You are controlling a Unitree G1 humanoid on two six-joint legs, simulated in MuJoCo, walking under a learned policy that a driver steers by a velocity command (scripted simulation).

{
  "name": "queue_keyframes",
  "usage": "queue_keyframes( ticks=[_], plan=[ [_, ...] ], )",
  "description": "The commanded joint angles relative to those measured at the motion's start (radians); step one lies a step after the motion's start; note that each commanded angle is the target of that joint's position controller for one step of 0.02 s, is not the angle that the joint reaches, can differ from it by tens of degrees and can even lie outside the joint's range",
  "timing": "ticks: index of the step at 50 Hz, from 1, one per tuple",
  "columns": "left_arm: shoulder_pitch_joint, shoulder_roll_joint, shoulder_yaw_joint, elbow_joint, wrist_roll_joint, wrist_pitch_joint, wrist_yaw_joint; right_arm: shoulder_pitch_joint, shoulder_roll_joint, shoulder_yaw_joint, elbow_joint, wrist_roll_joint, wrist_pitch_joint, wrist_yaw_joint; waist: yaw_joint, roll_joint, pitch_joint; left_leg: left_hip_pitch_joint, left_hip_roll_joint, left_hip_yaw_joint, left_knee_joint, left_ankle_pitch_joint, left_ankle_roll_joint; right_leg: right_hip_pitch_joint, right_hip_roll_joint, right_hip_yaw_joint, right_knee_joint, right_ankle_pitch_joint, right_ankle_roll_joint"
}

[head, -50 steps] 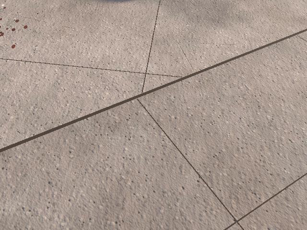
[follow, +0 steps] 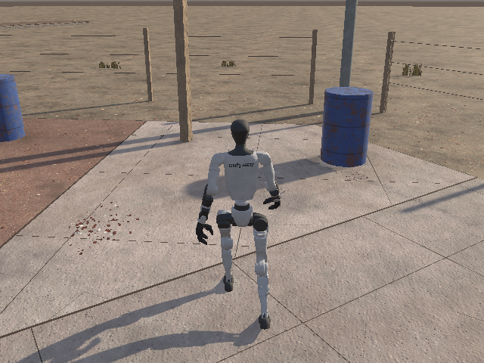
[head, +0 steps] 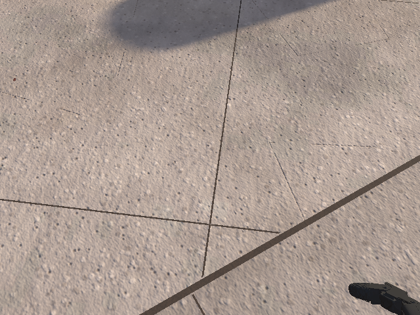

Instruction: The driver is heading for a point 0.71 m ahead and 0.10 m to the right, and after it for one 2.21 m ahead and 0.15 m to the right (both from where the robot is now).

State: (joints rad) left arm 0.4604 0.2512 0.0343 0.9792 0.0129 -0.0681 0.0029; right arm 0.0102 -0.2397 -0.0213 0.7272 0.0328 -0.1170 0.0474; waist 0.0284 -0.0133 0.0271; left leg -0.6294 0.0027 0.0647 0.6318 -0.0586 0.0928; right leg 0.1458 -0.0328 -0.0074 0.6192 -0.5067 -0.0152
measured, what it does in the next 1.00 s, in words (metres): walks ahead, turning right: right foot, then left foot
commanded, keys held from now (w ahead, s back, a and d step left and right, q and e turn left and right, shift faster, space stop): w+shift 0.48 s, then w+e+shift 0.44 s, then w+shift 0.08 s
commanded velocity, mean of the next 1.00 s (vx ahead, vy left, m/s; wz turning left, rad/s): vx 1.00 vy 0.00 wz -0.30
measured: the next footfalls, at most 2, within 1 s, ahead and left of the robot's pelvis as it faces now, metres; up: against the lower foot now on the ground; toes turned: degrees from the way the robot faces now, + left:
right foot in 0.50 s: +0.71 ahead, -0.10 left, +0.00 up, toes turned -1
left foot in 0.94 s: +1.13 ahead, +0.09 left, +0.00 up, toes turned -23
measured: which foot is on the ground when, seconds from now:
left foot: down 0.00-0.52, up 0.54-0.92, down 0.94-1.00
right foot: up 0.00-0.48, down 0.50-0.96, up 0.98-1.00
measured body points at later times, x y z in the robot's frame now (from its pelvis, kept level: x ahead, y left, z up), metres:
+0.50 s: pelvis +0.47 -0.01 +0.00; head +0.50 -0.01 +0.45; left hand +0.73 +0.20 -0.05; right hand +0.38 -0.26 -0.13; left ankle +0.18 +0.09 -0.68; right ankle +0.67 -0.10 -0.70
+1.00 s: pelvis +0.94 -0.01 +0.01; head +0.96 -0.01 +0.46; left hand +1.03 +0.26 -0.11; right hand +1.10 -0.31 -0.04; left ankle +1.09 +0.10 -0.70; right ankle +0.71 -0.09 -0.63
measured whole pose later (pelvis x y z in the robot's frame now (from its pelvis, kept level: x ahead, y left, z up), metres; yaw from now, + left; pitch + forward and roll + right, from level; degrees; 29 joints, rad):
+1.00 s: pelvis +0.94 -0.01 +0.01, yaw -20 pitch +2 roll +2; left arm 0.44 0.28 0.06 0.82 -0.05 -0.07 0.01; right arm 0.02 -0.26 -0.03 0.65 0.01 -0.15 0.01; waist 0.07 -0.04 0.01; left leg -0.51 0.00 -0.05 0.64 -0.18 -0.04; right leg -0.17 0.06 0.21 1.07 -0.50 -0.06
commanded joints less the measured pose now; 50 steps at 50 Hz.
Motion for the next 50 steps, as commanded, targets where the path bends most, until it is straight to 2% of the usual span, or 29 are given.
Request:
queue_keyframes(
  ticks=[1,2,3,4,5,7,9,11,15,19,22,24,25,26,27,28,29,30,31,33,37,40,44,45,46,47,48,49,50],
  plan=[
    [0.095,0.046,-0.011,-0.08,-0.064,-0.069,-0.018,0.579,-0.225,-0.086,0.111,-0.028,0.001,-0.006,-0.19,0.315,-0.495,1.167,0.342,-0.988,-0.379,-0.805,0.219,-0.827,0.069,0.189,0.854,0.068,-0.085],
    [-0.076,0.115,0.008,-0.136,-0.094,-0.083,-0.014,0.502,-0.161,-0.069,0.116,-0.028,-0.005,-0.009,-0.186,0.243,-0.29,1.036,0.323,-0.816,-0.378,-0.661,0.162,-0.919,0.014,0.161,0.869,0.108,-0.112],
    [-0.181,0.103,-0.001,-0.174,-0.079,-0.091,-0.007,0.418,-0.141,-0.061,0.102,-0.037,-0.011,-0.005,-0.159,0.067,-0.201,0.856,0.288,-0.684,-0.381,-0.476,0.142,-0.888,-0.027,0.15,0.817,0.165,-0.119],
    [-0.224,0.083,0.001,-0.189,-0.057,-0.091,-0.006,0.353,-0.117,-0.054,0.103,-0.052,-0.018,0.003,-0.109,0.001,-0.124,0.683,0.253,-0.579,-0.389,-0.358,0.142,-0.85,-0.059,0.141,0.751,0.211,-0.117],
    [-0.194,0.071,0.003,-0.19,-0.049,-0.077,-0.011,0.307,-0.079,-0.042,0.102,-0.066,-0.025,0.006,-0.048,0.018,-0.107,0.572,0.218,-0.504,-0.403,-0.323,0.137,-0.785,-0.099,0.155,0.71,0.249,-0.118],
    [-0.155,0.04,0.002,-0.18,-0.046,-0.044,-0.014,0.277,-0.052,-0.032,0.112,-0.045,-0.025,0.008,0.005,0.043,-0.044,0.458,0.19,-0.409,-0.456,-0.305,0.145,-0.771,-0.13,0.135,0.646,0.258,-0.103],
    [-0.208,0.034,-0.004,-0.199,-0.037,-0.025,-0.008,0.3,-0.081,-0.035,0.128,-0.029,-0.027,-0.001,0.011,0.045,0.04,0.387,0.188,-0.349,-0.513,-0.274,0.148,-0.842,-0.159,0.113,0.56,0.308,-0.073],
    [-0.312,0.051,-0.003,-0.231,-0.022,-0.025,-0.003,0.346,-0.108,-0.04,0.14,-0.031,-0.027,-0.017,-0.018,0.027,0.094,0.397,0.179,-0.289,-0.543,-0.173,0.145,-0.939,-0.163,0.091,0.432,0.447,-0.04],
    [-0.507,0.038,-0.011,-0.289,-0.022,-0.052,-0.029,0.462,-0.107,-0.028,0.162,-0.022,-0.026,-0.042,-0.093,0.018,0.124,0.391,0.118,-0.128,-0.592,0.003,0.1,-0.828,-0.095,-0.014,0.108,0.778,-0.022],
    [-0.634,0.042,-0.01,-0.349,-0.043,-0.068,-0.063,0.548,-0.13,-0.027,0.194,-0.014,-0.006,-0.051,-0.116,0.037,0.157,0.613,0.167,-0.087,-0.584,0.142,0.079,-0.821,-0.034,-0.036,-0.111,0.777,-0.044],
    [-0.591,0.1,0.015,-0.375,-0.051,-0.071,-0.073,0.536,-0.183,-0.04,0.197,-0.034,0.021,-0.06,-0.045,0.12,0.063,0.822,0.219,-0.077,-0.417,0.695,0.054,-0.743,0.057,-0.086,-0.13,0.614,-0.083],
    [-0.306,0.184,0.055,-0.32,-0.067,-0.05,-0.051,0.49,-0.215,-0.049,0.199,-0.071,0.049,-0.063,0.126,0.21,-0.122,0.851,0.233,-0.064,-0.064,1.083,0.037,-0.452,0.1,-0.098,-0.069,0.489,-0.134],
    [-0.041,0.224,0.068,-0.249,-0.059,-0.031,-0.037,0.413,-0.206,-0.043,0.167,-0.077,0.056,-0.07,0.253,0.189,-0.26,0.614,0.208,-0.039,0.266,0.947,0.014,-0.086,0.01,-0.006,0.004,0.441,-0.163],
    [0.069,0.329,0.095,-0.214,-0.024,-0.039,-0.043,0.596,-0.002,0.004,0.134,-0.064,0.026,-0.041,0.103,-0.192,-0.471,0.101,0.002,-0.1,0.758,0.14,-0.056,0.402,-0.259,0.596,-0.043,0.021,-0.389],
    [0.119,0.237,0.082,-0.175,-0.03,-0.04,-0.044,0.566,-0.053,0.007,0.154,-0.024,-0.021,-0.027,0.135,-0.248,-0.563,-0.038,-0.056,-0.217,0.844,-0.369,-0.033,0.476,-0.283,0.926,-0.294,-0.221,-0.383],
    [0.051,0.167,0.065,-0.168,-0.024,-0.04,-0.037,0.389,-0.136,-0.018,0.087,0.019,-0.045,-0.028,0.135,-0.234,-0.329,-0.156,0.001,-0.218,0.858,-0.338,-0.001,0.351,-0.242,0.804,-0.343,-0.153,-0.315],
    [-0.025,0.142,0.056,-0.182,-0.016,-0.045,-0.041,0.274,-0.129,-0.006,0.04,0.013,-0.062,-0.034,0.107,-0.075,-0.211,-0.144,0.037,-0.209,0.801,-0.293,0.013,0.159,-0.207,0.679,-0.358,0.006,-0.29],
    [-0.082,0.107,0.044,-0.184,-0.005,-0.05,-0.049,0.191,-0.111,-0.008,0.019,-0.012,-0.071,-0.038,0.064,0.042,-0.111,-0.096,0.054,-0.191,0.724,-0.266,0.015,-0.048,-0.156,0.576,-0.38,0.164,-0.277],
    [-0.132,0.089,0.037,-0.195,0.006,-0.052,-0.048,0.236,-0.095,-0.011,0.014,-0.021,-0.065,-0.037,-0.016,0.035,-0.091,-0.026,0.085,-0.206,0.663,-0.239,0.005,-0.176,-0.122,0.507,-0.396,0.207,-0.287],
    [-0.178,0.075,0.034,-0.205,-0.014,-0.042,-0.042,0.272,-0.079,-0.011,0.011,-0.037,-0.044,-0.036,-0.078,0.001,-0.029,0.008,0.11,-0.19,0.562,-0.264,-0.033,-0.322,-0.084,0.456,-0.445,0.202,-0.306],
    [-0.136,0.129,0.049,-0.215,-0.033,-0.047,-0.002,0.058,-0.083,0.001,-0.074,-0.054,-0.04,-0.041,-0.042,-0.002,0.103,0.069,0.109,-0.136,0.213,-0.007,-0.121,-0.593,-0.038,0.351,-0.502,0.265,-0.287],
    [-0.069,0.173,0.067,-0.221,-0.047,-0.047,0.009,-0.057,-0.085,-0.001,-0.117,-0.038,-0.046,-0.032,0.014,-0.015,0.08,0.308,0.034,-0.116,-0.018,0.271,-0.154,-0.688,-0.008,0.312,-0.481,0.245,-0.226],
    [-0.001,0.151,0.07,-0.205,-0.066,-0.023,0.019,-0.093,-0.155,-0.034,-0.152,0.0,-0.042,-0.042,0.023,-0.051,0.059,0.287,0.03,-0.176,-0.148,0.156,-0.158,-0.419,-0.051,0.408,-0.326,0.229,-0.177],
    [0.003,0.149,0.07,-0.202,-0.058,-0.011,0.02,-0.038,-0.177,-0.049,-0.145,0.003,-0.045,-0.043,-0.011,-0.069,0.027,0.326,0.023,-0.169,-0.142,0.068,-0.14,-0.365,-0.059,0.414,-0.245,0.342,-0.16],
    [-0.005,0.148,0.066,-0.206,-0.043,-0.003,0.015,0.102,-0.214,-0.073,-0.122,0.005,-0.047,-0.047,-0.091,-0.077,-0.066,0.466,0.016,-0.146,-0.127,-0.015,-0.112,-0.339,-0.026,0.387,-0.074,0.515,-0.129],
    [-0.043,0.112,0.047,-0.233,-0.01,0.002,0.006,0.337,-0.242,-0.084,-0.087,-0.001,-0.042,-0.055,-0.21,-0.077,-0.248,0.752,0.108,-0.191,-0.029,-0.099,-0.069,-0.441,0.004,0.326,0.207,0.564,-0.095],
    [0.142,-0.044,0.008,-0.258,-0.027,-0.017,-0.001,0.479,-0.35,-0.105,-0.052,-0.041,-0.029,-0.054,-0.126,0.32,-0.459,1.134,0.368,-0.701,-0.149,-0.412,0.09,-0.745,0.118,0.214,0.63,0.155,-0.046],
    [0.172,-0.015,-0.009,-0.261,-0.085,-0.029,-0.003,0.523,-0.334,-0.108,-0.005,-0.03,-0.026,-0.027,-0.12,0.534,-0.505,1.183,0.459,-1.103,-0.347,-0.812,0.158,-0.951,0.075,0.197,0.832,0.013,-0.05],
    [0.03,0.069,0.008,-0.257,-0.093,-0.025,0.005,0.453,-0.214,-0.085,-0.025,-0.025,-0.017,-0.033,-0.16,0.352,-0.292,1.046,0.397,-0.962,-0.381,-0.797,0.117,-1.041,0.022,0.165,0.879,0.089,-0.057]
  ],
)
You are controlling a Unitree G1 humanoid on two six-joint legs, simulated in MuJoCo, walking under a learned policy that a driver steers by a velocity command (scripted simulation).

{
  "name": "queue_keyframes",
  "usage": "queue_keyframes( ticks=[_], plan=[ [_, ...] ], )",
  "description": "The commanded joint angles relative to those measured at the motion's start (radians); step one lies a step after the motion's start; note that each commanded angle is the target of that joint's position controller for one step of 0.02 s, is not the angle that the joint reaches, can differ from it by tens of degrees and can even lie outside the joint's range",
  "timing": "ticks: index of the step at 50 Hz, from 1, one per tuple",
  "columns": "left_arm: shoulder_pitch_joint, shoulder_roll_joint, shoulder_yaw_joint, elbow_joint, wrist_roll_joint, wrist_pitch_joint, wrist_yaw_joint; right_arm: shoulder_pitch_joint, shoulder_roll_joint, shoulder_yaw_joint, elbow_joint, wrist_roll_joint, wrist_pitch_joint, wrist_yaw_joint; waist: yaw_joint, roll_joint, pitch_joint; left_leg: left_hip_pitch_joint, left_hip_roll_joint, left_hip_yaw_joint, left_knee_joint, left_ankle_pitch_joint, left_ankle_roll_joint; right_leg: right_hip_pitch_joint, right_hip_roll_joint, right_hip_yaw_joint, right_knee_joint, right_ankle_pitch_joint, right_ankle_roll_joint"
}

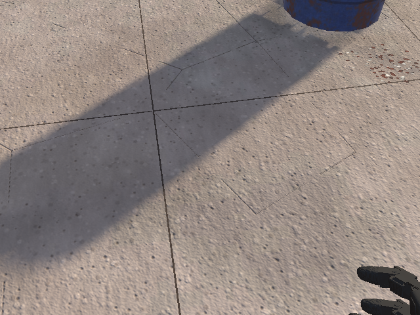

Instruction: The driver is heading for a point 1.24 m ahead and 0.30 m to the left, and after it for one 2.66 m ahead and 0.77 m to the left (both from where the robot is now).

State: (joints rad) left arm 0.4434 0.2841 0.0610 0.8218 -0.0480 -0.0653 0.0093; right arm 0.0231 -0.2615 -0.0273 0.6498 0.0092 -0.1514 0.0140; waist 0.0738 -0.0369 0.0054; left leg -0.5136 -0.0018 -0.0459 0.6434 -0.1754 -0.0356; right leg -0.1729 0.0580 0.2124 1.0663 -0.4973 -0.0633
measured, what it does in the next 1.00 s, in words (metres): walks ahead, turning left: right foot, then left foot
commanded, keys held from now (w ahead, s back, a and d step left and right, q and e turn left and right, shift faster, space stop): w+shift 0.22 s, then w+q+shift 0.78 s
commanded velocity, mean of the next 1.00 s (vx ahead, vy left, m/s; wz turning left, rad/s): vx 1.00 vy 0.00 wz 0.41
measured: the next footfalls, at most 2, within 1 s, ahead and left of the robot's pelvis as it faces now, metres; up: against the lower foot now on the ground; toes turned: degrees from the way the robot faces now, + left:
right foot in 0.40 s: +0.55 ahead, -0.19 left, +0.00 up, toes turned -3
left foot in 0.86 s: +0.92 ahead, +0.09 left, +0.00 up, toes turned +24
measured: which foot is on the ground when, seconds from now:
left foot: down 0.00-0.40, up 0.42-0.84, down 0.86-1.00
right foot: up 0.00-0.38, down 0.40-0.84, up 0.86-1.00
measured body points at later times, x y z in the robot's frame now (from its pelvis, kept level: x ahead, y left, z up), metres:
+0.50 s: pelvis +0.43 -0.06 +0.01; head +0.45 -0.08 +0.46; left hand +0.61 +0.18 -0.07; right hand +0.43 -0.33 -0.13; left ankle +0.25 +0.10 -0.59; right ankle +0.51 -0.19 -0.71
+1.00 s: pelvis +0.84 +0.03 +0.00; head +0.85 +0.05 +0.45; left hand +0.93 +0.34 -0.07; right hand +1.00 -0.21 -0.11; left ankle +0.89 +0.08 -0.71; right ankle +0.81 -0.18 -0.59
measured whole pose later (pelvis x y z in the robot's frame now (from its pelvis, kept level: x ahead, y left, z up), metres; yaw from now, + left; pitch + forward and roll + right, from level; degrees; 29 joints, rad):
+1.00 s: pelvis +0.84 +0.03 +0.00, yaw +28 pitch -3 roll -1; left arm 0.08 0.24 0.02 0.68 -0.02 -0.15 -0.01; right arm 0.40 -0.29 -0.08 0.75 0.01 -0.05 0.06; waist -0.06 0.00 0.08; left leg -0.39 -0.14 0.04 0.70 -0.27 0.18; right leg -0.35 -0.01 0.11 1.38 -0.36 -0.05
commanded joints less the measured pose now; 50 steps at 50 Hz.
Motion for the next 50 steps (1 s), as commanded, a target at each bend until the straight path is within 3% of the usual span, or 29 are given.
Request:
queue_keyframes(
  ticks=[1,2,3,5,7,10,15,17,18,19,20,21,22,23,25,26,28,31,37,39,40,42,43,44,45,46,47,48,50],
  plan=[
    [-0.082,0.063,-0.015,-0.123,-0.008,-0.028,-0.002,0.392,-0.151,-0.068,0.065,-0.008,0.028,-0.002,-0.21,0.205,-0.142,0.791,0.349,-0.653,-0.37,-0.483,0.217,-0.729,-0.098,-0.088,0.415,0.131,-0.01],
    [-0.19,0.058,-0.015,-0.151,0.022,-0.031,-0.005,0.362,-0.135,-0.063,0.078,-0.024,0.033,0.003,-0.2,0.081,-0.06,0.642,0.295,-0.5,-0.366,-0.288,0.208,-0.687,-0.123,-0.101,0.349,0.15,-0.018],
    [-0.2,0.042,-0.012,-0.165,0.024,-0.029,-0.013,0.326,-0.109,-0.055,0.09,-0.035,0.031,0.005,-0.149,0.105,-0.026,0.536,0.267,-0.417,-0.376,-0.195,0.215,-0.632,-0.151,-0.081,0.276,0.175,-0.023],
    [-0.193,0.006,-0.016,-0.169,0.005,-0.011,-0.026,0.295,-0.043,-0.036,0.115,-0.021,0.027,0.013,-0.092,0.138,0.008,0.433,0.238,-0.316,-0.419,-0.136,0.219,-0.573,-0.174,-0.076,0.184,0.153,-0.027],
    [-0.235,-0.014,-0.028,-0.191,0.015,-0.005,-0.032,0.298,-0.069,-0.041,0.134,0.0,0.023,0.012,-0.068,0.108,0.062,0.39,0.264,-0.28,-0.47,-0.095,0.247,-0.626,-0.19,-0.075,0.094,0.194,-0.019],
    [-0.324,0.007,-0.038,-0.222,0.036,-0.013,-0.044,0.305,-0.143,-0.058,0.148,0.005,0.017,-0.001,-0.057,0.069,0.109,0.36,0.262,-0.157,-0.539,-0.003,0.237,-0.641,-0.212,-0.107,-0.104,0.415,-0.003],
    [-0.523,0.041,-0.034,-0.287,0.028,-0.042,-0.073,0.433,-0.184,-0.053,0.184,0.026,0.029,-0.014,-0.114,0.056,0.162,0.335,0.237,-0.044,-0.616,0.114,0.202,-0.367,-0.133,-0.197,-0.419,0.601,0.018],
    [-0.477,0.094,-0.009,-0.287,0.025,-0.052,-0.072,0.457,-0.22,-0.055,0.191,0.016,0.046,-0.017,-0.072,0.107,0.097,0.458,0.257,-0.044,-0.485,0.427,0.179,-0.269,-0.084,-0.213,-0.473,0.51,0.01],
    [-0.38,0.138,0.014,-0.272,0.02,-0.051,-0.064,0.469,-0.237,-0.055,0.2,0.005,0.055,-0.017,-0.009,0.146,0.01,0.481,0.244,-0.03,-0.33,0.629,0.163,-0.13,-0.047,-0.235,-0.466,0.431,-0.007],
    [-0.199,0.175,0.039,-0.234,0.016,-0.041,-0.049,0.462,-0.239,-0.05,0.203,-0.007,0.062,-0.018,0.105,0.174,-0.095,0.38,0.21,-0.001,-0.088,0.722,0.134,0.127,-0.032,-0.26,-0.438,0.369,-0.015],
    [0.022,0.246,0.062,-0.192,0.03,-0.025,-0.025,0.461,-0.168,-0.025,0.171,-0.031,0.057,-0.019,0.19,0.096,-0.256,0.112,0.161,-0.002,0.282,0.476,0.094,0.484,-0.23,-0.051,-0.373,0.241,-0.04],
    [0.063,0.347,0.072,-0.168,0.07,-0.031,-0.031,0.634,0.04,0.023,0.143,0.01,0.031,-0.017,0.052,-0.283,-0.482,-0.134,0.002,-0.074,0.661,-0.29,0.072,0.699,-0.472,0.503,-0.61,-0.247,-0.158],
    [0.084,0.25,0.053,-0.152,0.058,-0.035,-0.038,0.558,-0.051,0.002,0.14,0.06,0.019,-0.022,0.082,-0.261,-0.45,-0.224,0.027,-0.131,0.806,-0.275,0.088,0.621,-0.472,0.682,-0.806,-0.407,-0.145],
    [0.024,0.186,0.036,-0.132,0.044,-0.041,-0.036,0.414,-0.097,-0.016,0.102,0.082,0.023,-0.029,0.082,-0.191,-0.236,-0.346,0.063,-0.093,0.857,-0.212,0.087,0.498,-0.46,0.535,-0.812,-0.288,-0.113],
    [-0.097,0.105,0.02,-0.104,0.063,-0.049,-0.041,0.316,-0.087,-0.023,0.087,0.033,0.041,-0.033,0.009,-0.049,-0.074,-0.281,0.151,-0.068,0.765,-0.093,0.092,0.2,-0.398,0.225,-0.795,0.047,-0.088],
    [-0.146,0.061,0.012,-0.092,0.079,-0.054,-0.04,0.354,-0.065,-0.028,0.091,0.034,0.064,-0.022,-0.047,-0.096,-0.061,-0.207,0.182,-0.084,0.736,-0.062,0.093,0.102,-0.378,0.128,-0.808,0.121,-0.085],
    [-0.224,0.016,0.009,-0.071,0.06,-0.058,-0.039,0.35,-0.024,-0.031,0.083,0.048,0.112,-0.009,-0.096,-0.099,0.009,-0.176,0.211,-0.079,0.68,-0.09,0.094,0.0,-0.363,-0.041,-0.871,0.22,-0.071],
    [-0.255,0.052,0.022,-0.056,0.063,-0.063,-0.025,0.275,-0.022,-0.032,0.043,0.027,0.141,-0.007,-0.12,-0.03,0.101,-0.251,0.217,-0.071,0.606,0.023,0.081,-0.042,-0.353,-0.219,-0.928,0.367,-0.067],
    [-0.212,0.16,0.043,-0.052,0.06,-0.056,0.002,0.092,-0.066,-0.033,-0.021,0.021,0.123,0.047,-0.087,0.078,0.165,-0.192,0.152,0.097,0.235,0.34,0.13,0.08,-0.289,-0.48,-0.978,0.532,-0.018],
    [-0.2,0.219,0.054,-0.057,0.057,-0.039,0.004,0.086,-0.102,-0.047,-0.037,0.027,0.116,0.061,-0.103,0.045,0.126,-0.082,0.075,0.196,0.163,0.309,0.158,0.184,-0.292,-0.515,-0.888,0.98,-0.001],
    [-0.194,0.25,0.062,-0.06,0.048,-0.024,0.005,0.123,-0.132,-0.06,-0.038,0.037,0.119,0.06,-0.132,0.003,0.085,-0.025,0.027,0.241,0.17,0.238,0.17,0.251,-0.302,-0.519,-0.794,1.263,0.002],
    [-0.238,0.294,0.075,-0.081,0.031,0.003,0.003,0.376,-0.224,-0.106,0.002,0.051,0.143,0.051,-0.281,-0.091,-0.042,0.273,-0.041,0.261,0.207,0.042,0.219,0.227,-0.332,-0.501,-0.425,1.612,-0.009],
    [-0.279,0.27,0.068,-0.093,0.025,-0.002,-0.001,0.607,-0.3,-0.149,0.068,0.048,0.155,0.034,-0.388,-0.057,-0.137,0.612,-0.056,0.186,0.125,0.053,0.262,0.051,-0.299,-0.47,-0.103,1.486,0.005],
    [-0.278,0.09,0.018,-0.098,0.04,-0.027,-0.013,0.61,-0.313,-0.145,0.113,0.05,0.162,0.022,-0.321,0.237,-0.003,0.672,-0.001,0.003,0.061,0.016,0.308,-0.243,-0.093,-0.428,0.373,0.318,0.051],
    [-0.174,-0.034,-0.023,-0.201,0.019,-0.08,-0.02,0.478,-0.314,-0.117,0.045,0.013,0.133,0.029,-0.108,0.491,-0.128,0.844,0.167,-0.63,-0.203,-0.247,0.519,-0.622,0.067,-0.216,0.649,-0.098,0.065],
    [-0.269,0.086,-0.016,-0.231,0.01,-0.123,-0.028,0.46,-0.225,-0.099,0.004,0.003,0.104,0.04,-0.167,0.297,-0.183,0.824,0.243,-0.845,-0.394,-0.468,0.484,-0.67,0.007,-0.058,0.58,0.009,0.007],
    [-0.361,0.123,-0.004,-0.254,-0.009,-0.135,-0.028,0.469,-0.186,-0.091,0.009,-0.006,0.079,0.046,-0.161,0.139,-0.097,0.712,0.241,-0.841,-0.445,-0.505,0.431,-0.668,-0.023,-0.066,0.478,0.081,-0.021],
    [-0.365,0.103,-0.006,-0.244,0.008,-0.13,-0.02,0.421,-0.176,-0.087,0.007,-0.006,0.062,0.053,-0.101,-0.036,-0.04,0.559,0.222,-0.783,-0.438,-0.471,0.398,-0.605,-0.066,-0.058,0.374,0.138,-0.021],
    [-0.315,0.102,0.002,-0.221,0.043,-0.097,-0.016,0.304,-0.178,-0.084,-0.028,-0.01,0.049,0.036,-0.03,-0.044,0.003,0.326,0.141,-0.631,-0.402,-0.323,0.389,-0.472,-0.112,-0.033,0.243,0.184,0.02]
  ],
)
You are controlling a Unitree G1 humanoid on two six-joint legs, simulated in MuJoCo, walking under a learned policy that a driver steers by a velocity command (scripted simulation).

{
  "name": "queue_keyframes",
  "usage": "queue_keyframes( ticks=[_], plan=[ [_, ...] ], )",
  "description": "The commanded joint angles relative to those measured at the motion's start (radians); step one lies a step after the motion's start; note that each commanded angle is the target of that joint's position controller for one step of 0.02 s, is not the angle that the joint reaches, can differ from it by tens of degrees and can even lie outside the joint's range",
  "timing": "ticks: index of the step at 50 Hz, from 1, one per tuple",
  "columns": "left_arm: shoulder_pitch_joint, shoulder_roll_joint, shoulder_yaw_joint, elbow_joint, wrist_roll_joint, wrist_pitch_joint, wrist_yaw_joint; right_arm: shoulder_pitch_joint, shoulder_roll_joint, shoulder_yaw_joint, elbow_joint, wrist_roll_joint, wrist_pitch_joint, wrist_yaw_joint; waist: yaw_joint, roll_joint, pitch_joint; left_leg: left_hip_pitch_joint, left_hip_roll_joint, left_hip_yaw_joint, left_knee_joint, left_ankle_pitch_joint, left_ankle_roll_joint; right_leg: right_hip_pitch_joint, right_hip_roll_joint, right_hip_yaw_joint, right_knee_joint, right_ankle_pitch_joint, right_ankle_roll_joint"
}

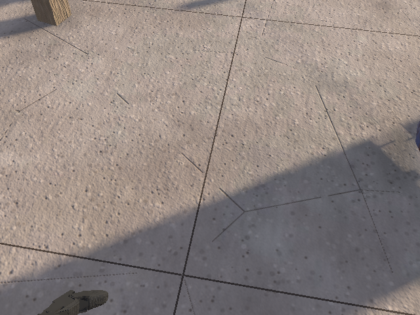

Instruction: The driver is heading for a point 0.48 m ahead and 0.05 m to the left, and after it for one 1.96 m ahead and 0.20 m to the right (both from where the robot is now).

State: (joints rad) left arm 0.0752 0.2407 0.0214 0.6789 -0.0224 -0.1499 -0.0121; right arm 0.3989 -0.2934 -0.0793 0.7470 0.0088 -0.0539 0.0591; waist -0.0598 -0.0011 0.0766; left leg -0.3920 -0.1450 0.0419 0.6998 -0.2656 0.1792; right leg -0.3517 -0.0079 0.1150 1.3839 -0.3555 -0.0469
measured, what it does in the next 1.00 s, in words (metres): walks ahead: right foot, then left foot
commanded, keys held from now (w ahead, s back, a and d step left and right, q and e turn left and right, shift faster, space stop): w+q+shift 0.18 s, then q+shift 0.10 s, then e+shift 0.72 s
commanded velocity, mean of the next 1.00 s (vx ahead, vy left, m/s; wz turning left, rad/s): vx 0.41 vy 0.00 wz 0.00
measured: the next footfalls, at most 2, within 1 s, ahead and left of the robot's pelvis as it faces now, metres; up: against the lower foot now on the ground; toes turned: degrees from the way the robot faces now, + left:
right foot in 0.32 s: +0.54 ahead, -0.13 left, +0.00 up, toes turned +25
left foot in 0.68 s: +0.53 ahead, +0.09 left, +0.00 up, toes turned +4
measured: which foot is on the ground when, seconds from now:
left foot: down 0.00-0.32, up 0.34-0.66, down 0.68-1.00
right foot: up 0.00-0.30, down 0.32-0.68, up 0.70-1.00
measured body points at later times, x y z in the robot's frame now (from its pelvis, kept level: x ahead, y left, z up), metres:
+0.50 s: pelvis +0.38 -0.06 +0.02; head +0.42 -0.03 +0.47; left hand +0.40 +0.23 -0.10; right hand +0.64 -0.25 -0.06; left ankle +0.30 +0.04 -0.64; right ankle +0.50 -0.14 -0.71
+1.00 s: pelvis +0.46 -0.03 +0.03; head +0.51 -0.04 +0.48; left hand +0.63 +0.25 -0.06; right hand +0.61 -0.32 -0.06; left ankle +0.49 +0.09 -0.71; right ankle +0.49 -0.18 -0.66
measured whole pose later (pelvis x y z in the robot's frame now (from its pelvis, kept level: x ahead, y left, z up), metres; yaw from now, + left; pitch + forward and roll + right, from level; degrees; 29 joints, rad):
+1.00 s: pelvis +0.46 -0.03 +0.03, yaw -5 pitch +1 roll +1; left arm 0.20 0.34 0.09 0.63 -0.02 0.07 -0.01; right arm 0.11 -0.27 -0.06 0.66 -0.02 0.01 -0.03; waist 0.00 -0.02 0.06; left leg -0.25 0.05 0.16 0.42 -0.20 0.01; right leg -0.53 -0.09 0.00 0.92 -0.32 0.11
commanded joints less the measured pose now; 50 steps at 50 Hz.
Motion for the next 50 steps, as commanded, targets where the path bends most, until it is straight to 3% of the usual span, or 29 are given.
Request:
queue_keyframes(
  ticks=[1,2,4,7,9,11,13,14,15,16,17,18,19,20,21,22,24,26,29,33,34,35,36,37,38,40,42,46,50],
  plan=[
    [0.061,0.152,0.048,-0.075,0.022,0.004,0.009,-0.088,-0.138,-0.028,-0.132,-0.002,-0.047,-0.019,0.115,-0.069,-0.052,0.153,0.255,-0.647,-0.475,-0.181,0.167,-0.264,-0.058,0.06,-0.15,0.049,0.027],
    [0.043,0.146,0.049,-0.075,0.026,0.015,0.014,-0.083,-0.125,-0.024,-0.128,0.007,-0.045,-0.032,0.112,-0.069,-0.033,0.107,0.236,-0.593,-0.487,-0.135,0.162,-0.249,-0.068,0.046,-0.227,0.047,0.049],
    [-0.084,0.116,0.038,-0.118,0.037,0.023,0.021,-0.041,-0.104,-0.018,-0.117,0.018,-0.042,-0.06,0.058,-0.06,0.017,0.046,0.196,-0.501,-0.503,-0.017,0.151,-0.248,-0.061,0.008,-0.421,0.164,0.092],
    [-0.225,0.055,0.028,-0.172,0.035,0.018,0.009,-0.017,-0.107,-0.022,-0.096,0.024,-0.022,-0.08,-0.011,0.02,0.025,-0.011,0.126,-0.403,-0.469,0.042,0.084,-0.147,0.0,-0.049,-0.71,0.417,0.123],
    [-0.258,0.068,0.041,-0.192,0.015,0.01,-0.001,0.005,-0.115,-0.029,-0.08,0.031,-0.016,-0.077,-0.042,0.053,-0.001,-0.018,0.129,-0.425,-0.447,-0.011,0.055,-0.044,0.036,-0.054,-0.812,0.484,0.129],
    [-0.264,0.108,0.063,-0.202,0.008,0.002,-0.005,0.03,-0.104,-0.034,-0.057,0.036,-0.004,-0.084,-0.049,0.088,-0.01,0.097,0.123,-0.469,-0.353,0.068,0.019,-0.035,0.059,-0.03,-0.911,0.486,0.123],
    [-0.244,0.145,0.084,-0.205,0.004,-0.01,-0.004,0.03,-0.108,-0.046,-0.05,0.038,0.018,-0.098,-0.03,0.124,-0.036,0.23,0.126,-0.51,-0.215,0.249,-0.026,-0.024,0.076,-0.025,-0.973,0.432,0.102],
    [-0.164,0.172,0.101,-0.189,0.006,-0.016,0.002,-0.002,-0.114,-0.051,-0.066,0.035,0.025,-0.101,0.023,0.137,-0.096,0.259,0.11,-0.503,-0.095,0.401,-0.062,0.066,0.081,-0.043,-0.992,0.443,0.08],
    [0.018,0.199,0.11,-0.151,0.023,-0.019,0.001,-0.046,-0.105,-0.043,-0.086,0.022,0.024,-0.097,0.123,0.151,-0.225,0.262,0.09,-0.436,0.1,0.503,-0.107,0.257,0.026,-0.056,-0.96,0.56,0.042],
    [0.22,0.241,0.103,-0.113,0.041,-0.011,0.0,-0.036,-0.005,-0.008,-0.122,-0.017,0.023,-0.091,0.16,0.04,-0.426,0.093,0.06,-0.35,0.434,0.113,-0.149,0.595,-0.187,0.118,-0.787,0.79,-0.013],
    [0.273,0.307,0.111,-0.06,0.066,-0.009,-0.023,0.232,0.035,0.014,-0.125,0.022,0.016,-0.078,0.039,-0.487,-0.62,-0.21,-0.071,-0.297,0.805,-0.459,-0.209,0.884,-0.489,0.729,-0.894,0.838,-0.301],
    [0.242,0.225,0.102,-0.065,0.05,0.007,-0.033,0.266,-0.061,0.011,-0.06,0.036,0.028,-0.075,0.07,-0.343,-0.631,-0.27,0.049,-0.329,0.899,-0.357,-0.222,0.834,-0.451,0.81,-0.951,0.448,-0.311],
    [0.192,0.124,0.074,-0.07,0.043,0.028,-0.028,0.085,-0.086,0.011,-0.073,0.033,0.038,-0.068,0.119,-0.235,-0.458,-0.299,0.081,-0.263,0.874,-0.309,-0.233,0.699,-0.344,0.58,-0.974,0.414,-0.261],
    [0.101,0.102,0.052,-0.074,0.039,0.041,-0.025,-0.068,-0.105,0.012,-0.119,0.004,0.036,-0.07,0.103,-0.078,-0.309,-0.271,0.108,-0.214,0.774,-0.263,-0.235,0.487,-0.269,0.429,-0.996,0.521,-0.21],
    [0.066,0.114,0.048,-0.069,0.028,0.045,-0.024,-0.164,-0.112,0.007,-0.155,-0.028,0.03,-0.074,0.087,-0.041,-0.221,-0.254,0.137,-0.185,0.663,-0.241,-0.232,0.353,-0.221,0.36,-0.993,0.681,-0.193],
    [0.074,0.128,0.048,-0.052,0.025,0.049,-0.022,-0.201,-0.096,0.011,-0.175,-0.043,0.023,-0.073,0.068,-0.035,-0.175,-0.205,0.154,-0.164,0.545,-0.246,-0.227,0.266,-0.172,0.297,-0.999,0.825,-0.173],
    [0.075,0.158,0.06,-0.028,0.02,0.057,-0.016,-0.202,-0.034,0.034,-0.186,-0.041,0.01,-0.079,0.038,-0.069,-0.177,-0.128,0.15,-0.119,0.277,-0.274,-0.239,0.218,-0.133,0.253,-1.004,1.016,-0.171],
    [0.074,0.23,0.087,-0.025,0.017,0.083,-0.001,-0.194,-0.026,0.042,-0.172,-0.021,0.008,-0.086,0.029,-0.095,-0.242,-0.007,0.109,-0.107,0.131,-0.167,-0.246,0.171,-0.142,0.268,-1.016,1.024,-0.199],
    [0.074,0.261,0.104,-0.035,-0.007,0.121,0.015,-0.238,-0.067,0.032,-0.169,-0.011,0.03,-0.081,0.021,-0.087,-0.257,0.105,0.072,-0.127,0.014,-0.001,-0.229,0.083,-0.128,0.298,-1.043,0.704,-0.169],
    [0.068,0.215,0.099,-0.055,-0.02,0.156,0.035,-0.281,-0.089,0.015,-0.187,-0.014,0.043,-0.072,0.0,-0.106,-0.175,0.282,0.097,-0.155,-0.24,0.161,-0.195,-0.071,-0.046,0.352,-1.018,0.221,-0.075],
    [0.103,0.175,0.088,-0.053,-0.016,0.16,0.035,-0.261,-0.122,0.003,-0.19,-0.021,0.042,-0.078,0.003,-0.069,-0.176,0.363,0.198,-0.206,-0.314,0.166,-0.152,-0.133,-0.001,0.325,-0.934,0.035,-0.031],
    [0.175,0.105,0.068,-0.056,-0.007,0.161,0.031,-0.252,-0.175,-0.005,-0.204,-0.046,0.049,-0.089,0.033,0.115,-0.233,0.468,0.44,-0.415,-0.352,0.174,-0.047,-0.245,0.086,0.185,-0.698,-0.258,0.019],
    [0.211,0.15,0.08,-0.075,-0.01,0.157,0.033,-0.262,-0.172,-0.009,-0.197,-0.08,0.049,-0.082,0.058,0.229,-0.219,0.347,0.575,-0.583,-0.426,0.155,0.064,-0.294,0.11,0.048,-0.471,-0.285,0.048],
    [0.23,0.22,0.1,-0.067,-0.007,0.159,0.036,-0.317,-0.129,0.0,-0.206,-0.07,0.041,-0.082,0.086,0.2,-0.163,0.287,0.556,-0.544,-0.434,0.139,0.082,-0.307,0.031,0.009,-0.341,-0.21,0.08],
    [0.25,0.247,0.113,-0.044,-0.008,0.172,0.04,-0.368,-0.077,0.011,-0.21,-0.053,0.035,-0.084,0.097,0.156,-0.128,0.254,0.481,-0.433,-0.43,0.113,0.048,-0.309,0.008,-0.004,-0.28,-0.147,0.104],
    [0.284,0.225,0.117,-0.022,0.0,0.199,0.047,-0.415,-0.062,0.014,-0.211,-0.035,0.032,-0.087,0.109,0.13,-0.108,0.229,0.411,-0.284,-0.415,0.209,0.017,-0.32,-0.016,-0.035,-0.15,-0.065,0.146],
    [0.24,0.185,0.106,-0.054,-0.005,0.204,0.038,-0.399,-0.069,0.009,-0.198,-0.039,0.032,-0.093,0.094,0.124,-0.102,0.213,0.39,-0.178,-0.421,0.303,0.029,-0.319,-0.044,-0.069,-0.146,-0.008,0.171],
    [0.126,0.133,0.078,-0.117,-0.002,0.2,0.01,-0.332,-0.108,-0.015,-0.164,-0.038,0.048,-0.1,0.042,0.117,-0.145,0.302,0.416,-0.09,-0.399,0.367,0.055,-0.287,-0.089,-0.103,-0.36,0.038,0.181],
    [0.102,0.152,0.078,-0.138,-0.001,0.207,-0.014,-0.323,-0.169,-0.045,-0.147,-0.02,0.051,-0.081,0.041,0.142,-0.168,0.287,0.46,-0.011,-0.366,0.428,0.035,-0.137,-0.072,-0.171,-0.55,0.044,0.135]
  ],
)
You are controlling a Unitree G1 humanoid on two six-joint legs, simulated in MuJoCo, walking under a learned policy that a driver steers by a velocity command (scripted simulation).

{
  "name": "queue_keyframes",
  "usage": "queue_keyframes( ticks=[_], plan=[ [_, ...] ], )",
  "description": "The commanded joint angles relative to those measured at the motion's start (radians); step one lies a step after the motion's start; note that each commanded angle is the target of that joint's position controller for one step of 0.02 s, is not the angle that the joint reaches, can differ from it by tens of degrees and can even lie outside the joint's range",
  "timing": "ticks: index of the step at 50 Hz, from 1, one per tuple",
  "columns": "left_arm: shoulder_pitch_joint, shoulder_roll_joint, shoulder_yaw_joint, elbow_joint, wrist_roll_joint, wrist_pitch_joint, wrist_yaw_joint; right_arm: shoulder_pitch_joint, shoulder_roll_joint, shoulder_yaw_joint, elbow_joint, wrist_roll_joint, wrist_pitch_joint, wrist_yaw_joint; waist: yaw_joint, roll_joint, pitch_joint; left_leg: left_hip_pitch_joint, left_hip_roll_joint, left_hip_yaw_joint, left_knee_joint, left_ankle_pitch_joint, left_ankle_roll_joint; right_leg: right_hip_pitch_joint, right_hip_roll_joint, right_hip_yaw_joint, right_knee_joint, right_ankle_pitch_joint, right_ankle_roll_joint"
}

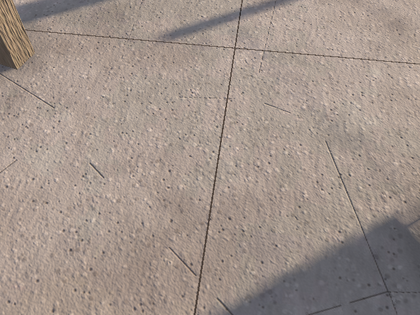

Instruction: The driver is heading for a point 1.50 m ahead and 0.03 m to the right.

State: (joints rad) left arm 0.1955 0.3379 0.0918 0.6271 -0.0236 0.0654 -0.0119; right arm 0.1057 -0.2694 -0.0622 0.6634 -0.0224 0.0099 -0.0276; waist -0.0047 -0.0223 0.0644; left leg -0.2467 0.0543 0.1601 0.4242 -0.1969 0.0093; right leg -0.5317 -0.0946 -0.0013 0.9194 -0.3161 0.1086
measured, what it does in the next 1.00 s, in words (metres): steps on the spot: right foot, then left foot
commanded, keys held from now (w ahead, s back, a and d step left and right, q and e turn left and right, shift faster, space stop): e+shift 0.32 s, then shift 0.06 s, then q+shift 0.60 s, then w+q+shift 0.02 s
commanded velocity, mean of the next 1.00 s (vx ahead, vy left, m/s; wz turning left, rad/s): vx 0.01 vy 0.00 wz -0.12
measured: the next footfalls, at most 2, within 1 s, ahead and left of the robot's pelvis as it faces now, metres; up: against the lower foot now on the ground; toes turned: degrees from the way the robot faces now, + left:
right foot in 0.10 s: +0.05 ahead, -0.15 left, +0.00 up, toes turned -5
left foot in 0.54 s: +0.17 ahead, +0.06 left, +0.00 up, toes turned -24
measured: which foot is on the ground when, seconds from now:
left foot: down 0.00-0.10, up 0.12-0.52, down 0.54-0.82, up 0.84-1.00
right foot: up 0.00-0.08, down 0.10-1.00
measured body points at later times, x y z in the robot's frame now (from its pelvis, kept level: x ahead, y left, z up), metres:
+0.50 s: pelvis +0.05 -0.04 -0.01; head +0.07 -0.06 +0.44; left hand +0.33 +0.14 -0.07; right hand +0.08 -0.36 -0.11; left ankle +0.13 +0.08 -0.72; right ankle +0.02 -0.14 -0.74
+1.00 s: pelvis +0.05 -0.05 +0.00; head +0.09 -0.07 +0.45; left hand +0.20 +0.23 -0.09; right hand +0.20 -0.36 -0.09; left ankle +0.06 +0.09 -0.66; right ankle +0.01 -0.14 -0.74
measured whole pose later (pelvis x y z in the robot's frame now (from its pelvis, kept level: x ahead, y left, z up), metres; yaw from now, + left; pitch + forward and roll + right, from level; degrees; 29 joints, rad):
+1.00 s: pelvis +0.05 -0.05 +0.00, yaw -1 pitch +2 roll +0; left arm 0.18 0.28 0.08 0.68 0.02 0.00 0.04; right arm 0.19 -0.37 -0.12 0.63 0.03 0.06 -0.01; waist 0.01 0.04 0.03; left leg -0.58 0.01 -0.07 1.11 -0.35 -0.10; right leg -0.18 0.03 -0.08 0.41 -0.27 -0.05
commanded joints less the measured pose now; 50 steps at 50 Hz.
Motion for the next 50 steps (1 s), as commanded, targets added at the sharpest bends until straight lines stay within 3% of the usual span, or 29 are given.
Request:
queue_keyframes(
  ticks=[1,4,5,6,7,8,9,10,11,13,17,20,24,26,27,28,29,31,33,37,40,41,42,43,44,45,47,49,50],
  plan=[
    [-0.021,0.065,0.012,-0.091,0.0,-0.001,-0.018,-0.026,-0.199,-0.067,-0.058,0.023,-0.017,0.012,-0.011,0.171,-0.156,0.151,0.274,-0.119,-0.073,0.363,0.192,0.068,0.019,-0.063,-0.13,0.001,-0.037],
    [0.014,0.08,0.032,-0.089,-0.002,0.017,-0.024,-0.023,-0.189,-0.074,-0.04,0.055,-0.029,0.025,0.033,0.16,-0.166,0.125,0.272,-0.05,0.061,0.304,0.101,0.228,0.059,-0.09,-0.364,0.106,-0.109],
    [0.076,0.119,0.051,-0.069,0.004,0.017,-0.01,0.033,-0.154,-0.069,-0.013,0.054,-0.032,0.031,0.052,0.085,-0.178,0.03,0.221,0.002,0.189,0.214,0.035,0.376,0.074,-0.044,-0.454,0.238,-0.155],
    [0.145,0.267,0.092,-0.074,0.006,0.01,0.013,0.051,-0.111,-0.057,-0.039,0.017,-0.034,0.036,0.051,-0.22,-0.181,-0.273,0.097,0.081,0.517,-0.211,-0.067,0.596,-0.15,0.295,-0.507,0.7,-0.264],
    [0.089,0.318,0.088,-0.112,0.043,-0.014,0.01,-0.022,-0.086,-0.042,-0.103,-0.011,-0.036,0.026,0.043,-0.336,-0.241,-0.511,-0.031,-0.089,0.738,-0.5,-0.111,0.619,-0.299,0.583,-0.514,0.752,-0.468],
    [0.09,0.251,0.076,-0.113,0.047,-0.039,-0.002,-0.1,-0.145,-0.055,-0.103,-0.002,-0.034,0.016,0.105,-0.178,-0.26,-0.53,-0.025,-0.203,0.822,-0.455,-0.092,0.604,-0.261,0.507,-0.544,0.667,-0.465],
    [0.069,0.226,0.064,-0.096,0.035,-0.054,0.003,-0.116,-0.141,-0.055,-0.107,0.015,-0.035,0.007,0.074,-0.138,-0.215,-0.534,-0.021,-0.232,0.806,-0.366,-0.065,0.563,-0.204,0.438,-0.546,0.588,-0.413],
    [0.018,0.194,0.057,-0.097,0.011,-0.054,0.011,-0.083,-0.145,-0.058,-0.085,0.01,-0.034,-0.005,0.038,-0.074,-0.188,-0.534,-0.008,-0.244,0.759,-0.288,-0.06,0.531,-0.157,0.391,-0.542,0.521,-0.363],
    [-0.035,0.17,0.046,-0.11,-0.003,-0.045,0.022,-0.06,-0.159,-0.063,-0.078,0.003,-0.032,-0.012,0.013,-0.086,-0.175,-0.505,-0.009,-0.251,0.714,-0.235,-0.063,0.484,-0.137,0.368,-0.542,0.512,-0.342],
    [-0.07,0.163,0.039,-0.125,0.009,-0.033,0.035,-0.024,-0.147,-0.061,-0.06,0.004,-0.033,-0.006,-0.012,-0.096,-0.193,-0.422,-0.049,-0.245,0.674,-0.166,-0.077,0.418,-0.096,0.351,-0.539,0.535,-0.335],
    [-0.068,0.176,0.044,-0.12,0.004,-0.026,0.049,-0.022,-0.112,-0.044,-0.042,0.016,-0.034,0.003,-0.004,-0.094,-0.207,-0.355,-0.096,-0.261,0.456,-0.098,-0.096,0.402,-0.062,0.382,-0.516,0.431,-0.315],
    [-0.081,0.156,0.032,-0.117,0.017,-0.022,0.046,-0.005,-0.119,-0.039,-0.028,0.019,-0.028,0.016,0.013,-0.131,-0.216,-0.258,-0.081,-0.245,0.38,-0.077,-0.096,0.351,-0.066,0.383,-0.492,0.397,-0.307],
    [-0.086,0.051,-0.022,-0.084,0.041,-0.03,0.026,0.01,-0.097,-0.022,-0.032,0.021,-0.029,0.036,0.024,-0.136,-0.206,-0.09,-0.021,-0.217,0.265,-0.087,-0.064,0.284,-0.084,0.373,-0.462,0.413,-0.307],
    [-0.067,0.002,-0.046,-0.047,0.049,-0.045,0.016,0.016,-0.058,-0.004,-0.031,0.011,-0.037,0.047,0.003,-0.112,-0.166,0.067,-0.026,-0.213,0.015,0.123,-0.03,0.232,-0.024,0.31,-0.473,0.222,-0.244],
    [-0.023,0.018,-0.041,-0.034,0.066,-0.057,0.017,-0.018,-0.122,-0.013,-0.055,-0.001,-0.037,0.044,0.043,-0.037,-0.138,0.081,0.031,-0.315,0.014,0.305,0.001,0.215,0.044,0.259,-0.426,0.077,-0.193],
    [0.052,0.065,-0.024,-0.024,0.073,-0.063,0.02,-0.057,-0.217,-0.032,-0.083,0.003,-0.036,0.039,0.113,0.095,-0.1,0.018,0.101,-0.414,0.011,0.381,0.076,0.215,0.135,0.165,-0.364,-0.053,-0.145],
    [0.016,0.072,-0.019,-0.032,0.071,-0.065,0.03,-0.06,-0.214,-0.037,-0.074,0.012,-0.034,0.039,0.102,0.197,-0.086,-0.075,0.138,-0.51,-0.047,0.24,0.154,0.265,0.147,0.104,-0.344,-0.034,-0.103],
    [-0.079,0.091,-0.005,-0.05,0.047,-0.061,0.046,0.0,-0.208,-0.044,-0.069,0.029,-0.029,0.035,0.041,0.218,-0.078,-0.066,0.134,-0.586,-0.066,0.172,0.164,0.249,0.155,0.068,-0.294,-0.019,-0.099],
    [-0.087,0.054,-0.003,-0.058,0.037,-0.057,0.045,0.046,-0.221,-0.054,-0.072,0.039,-0.026,0.023,0.019,0.237,-0.104,0.014,0.14,-0.646,-0.051,0.223,0.19,0.186,0.182,0.065,-0.261,-0.083,-0.099],
    [-0.085,0.006,-0.002,-0.05,0.018,-0.077,0.027,0.069,-0.213,-0.074,-0.083,0.052,-0.001,0.0,0.0,0.213,-0.18,0.156,0.135,-0.711,-0.019,0.344,0.195,0.115,0.187,0.107,-0.272,-0.176,-0.09],
    [0.021,0.015,0.014,0.005,0.008,-0.087,0.013,-0.029,-0.198,-0.079,-0.122,0.074,0.039,-0.012,0.059,0.175,-0.214,0.011,0.045,-0.642,0.029,0.215,0.116,0.36,0.159,0.09,-0.551,0.073,-0.102],
    [0.052,0.072,0.031,0.015,0.018,-0.08,0.016,-0.024,-0.158,-0.068,-0.135,0.071,0.045,-0.011,0.053,0.088,-0.204,-0.153,-0.026,-0.569,0.129,0.02,0.06,0.492,0.029,0.192,-0.611,0.118,-0.152],
    [0.005,0.16,0.047,0.007,0.049,-0.071,0.017,0.029,-0.119,-0.058,-0.15,0.064,0.04,-0.006,-0.002,-0.218,-0.145,-0.389,-0.181,-0.361,0.329,-0.317,-0.006,0.528,-0.194,0.456,-0.659,0.271,-0.284],
    [-0.044,0.117,0.036,-0.026,0.076,-0.08,0.018,0.074,-0.195,-0.082,-0.13,0.04,0.027,-0.001,-0.015,-0.176,-0.13,-0.411,-0.095,-0.351,0.561,-0.397,-0.048,0.462,-0.317,0.492,-0.639,0.417,-0.367],
    [-0.095,0.064,0.019,-0.044,0.07,-0.085,0.028,0.096,-0.234,-0.097,-0.103,0.043,0.027,0.006,-0.036,-0.088,-0.119,-0.397,-0.067,-0.333,0.668,-0.345,-0.064,0.434,-0.281,0.391,-0.621,0.466,-0.357],
    [-0.131,0.046,0.013,-0.049,0.056,-0.086,0.037,0.117,-0.22,-0.098,-0.08,0.045,0.034,0.009,-0.048,-0.048,-0.102,-0.402,-0.053,-0.315,0.708,-0.277,-0.08,0.431,-0.205,0.284,-0.605,0.442,-0.314],
    [-0.124,0.052,0.01,-0.041,0.036,-0.085,0.056,0.104,-0.167,-0.08,-0.081,0.048,0.041,0.016,-0.024,-0.072,-0.079,-0.467,-0.02,-0.273,0.764,-0.169,-0.104,0.468,-0.146,0.152,-0.587,0.525,-0.288],
    [-0.06,0.07,0.014,-0.027,0.046,-0.074,0.065,0.038,-0.138,-0.061,-0.116,0.059,0.039,0.027,0.025,-0.088,-0.074,-0.488,-0.001,-0.208,0.714,-0.128,-0.124,0.502,-0.135,0.077,-0.592,0.595,-0.308],
    [0.008,0.087,0.02,-0.012,0.047,-0.07,0.066,-0.002,-0.132,-0.053,-0.134,0.062,0.038,0.032,0.068,-0.083,-0.102,-0.516,0.018,-0.191,0.69,-0.11,-0.127,0.554,-0.161,0.091,-0.634,0.419,-0.32]
  ],
)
